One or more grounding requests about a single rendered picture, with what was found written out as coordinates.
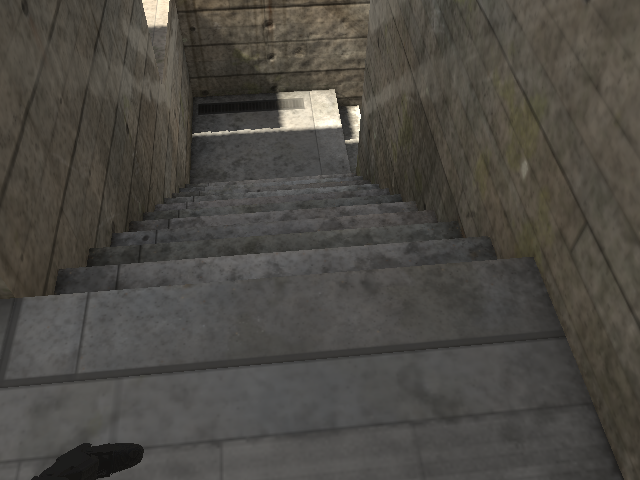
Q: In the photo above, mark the left robot hand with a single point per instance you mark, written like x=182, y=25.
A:
x=90, y=463

